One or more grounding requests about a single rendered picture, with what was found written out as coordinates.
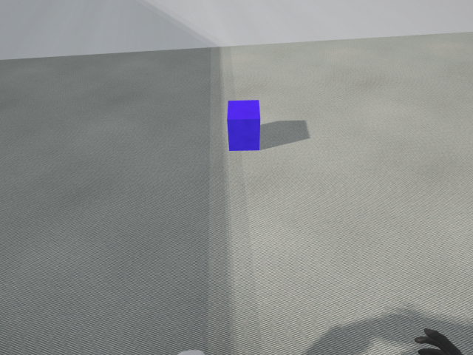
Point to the carton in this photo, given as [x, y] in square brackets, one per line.
[243, 125]

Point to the robot right hand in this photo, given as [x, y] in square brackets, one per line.
[438, 340]

